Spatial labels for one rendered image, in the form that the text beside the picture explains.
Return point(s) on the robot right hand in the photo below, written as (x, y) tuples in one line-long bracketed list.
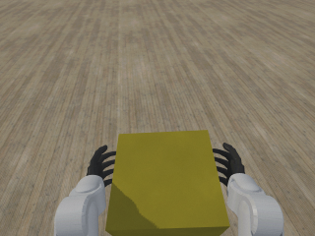
[(233, 163)]

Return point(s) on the robot right forearm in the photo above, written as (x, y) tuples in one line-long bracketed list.
[(257, 213)]

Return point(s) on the robot left hand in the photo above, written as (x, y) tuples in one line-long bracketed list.
[(97, 165)]

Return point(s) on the carton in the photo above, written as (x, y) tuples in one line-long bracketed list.
[(166, 184)]

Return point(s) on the robot left forearm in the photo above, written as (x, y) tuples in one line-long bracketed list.
[(77, 215)]

